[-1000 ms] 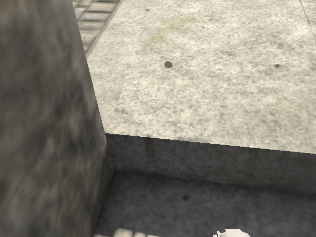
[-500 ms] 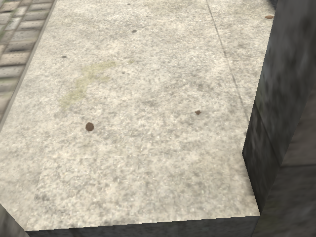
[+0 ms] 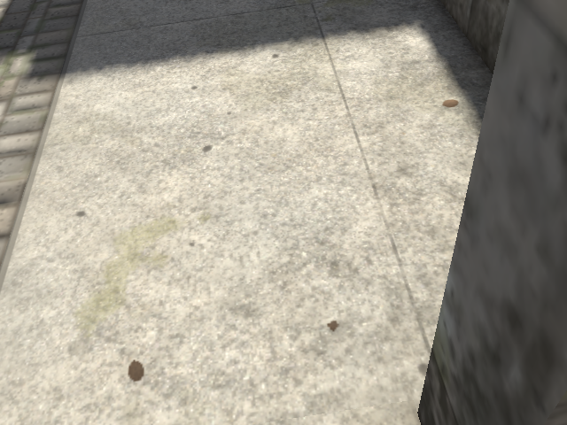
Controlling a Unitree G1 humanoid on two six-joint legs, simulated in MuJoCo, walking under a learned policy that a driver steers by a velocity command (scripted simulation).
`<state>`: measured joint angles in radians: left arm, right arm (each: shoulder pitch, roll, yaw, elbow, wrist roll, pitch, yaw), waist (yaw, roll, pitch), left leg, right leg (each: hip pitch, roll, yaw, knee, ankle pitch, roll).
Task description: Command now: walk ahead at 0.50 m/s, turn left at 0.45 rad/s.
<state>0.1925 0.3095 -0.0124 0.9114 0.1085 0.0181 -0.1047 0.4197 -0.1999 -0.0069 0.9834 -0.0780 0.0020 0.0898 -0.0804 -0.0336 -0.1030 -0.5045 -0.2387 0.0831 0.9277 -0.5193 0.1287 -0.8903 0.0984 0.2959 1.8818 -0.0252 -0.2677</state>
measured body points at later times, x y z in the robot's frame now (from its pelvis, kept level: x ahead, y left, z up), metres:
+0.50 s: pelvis +0.23 -0.04 +0.08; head +0.24 -0.10 +0.52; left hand +0.30 +0.27 -0.02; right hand +0.18 -0.28 -0.09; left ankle +0.34 +0.14 -0.33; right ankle +0.05 -0.16 -0.66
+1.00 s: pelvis +0.38 +0.09 +0.15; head +0.43 +0.10 +0.60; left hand +0.62 +0.33 +0.07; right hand +0.40 -0.14 +0.04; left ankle +0.49 +0.15 -0.47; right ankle +0.18 -0.09 -0.35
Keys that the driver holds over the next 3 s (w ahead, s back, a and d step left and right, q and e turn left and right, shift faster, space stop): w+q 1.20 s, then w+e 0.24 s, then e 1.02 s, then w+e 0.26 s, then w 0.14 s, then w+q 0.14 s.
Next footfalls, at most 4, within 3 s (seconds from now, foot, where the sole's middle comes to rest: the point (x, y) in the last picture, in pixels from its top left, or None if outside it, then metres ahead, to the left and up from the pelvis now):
0.08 right None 0.12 -0.17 -0.47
0.26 right None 0.09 -0.16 -0.71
0.74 left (227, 390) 0.53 0.14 -0.51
1.26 right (308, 398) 0.49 -0.01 -0.51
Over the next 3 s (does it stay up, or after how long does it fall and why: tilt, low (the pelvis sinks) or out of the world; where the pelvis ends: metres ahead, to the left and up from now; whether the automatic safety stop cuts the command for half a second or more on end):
stays up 0.56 0.11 0.26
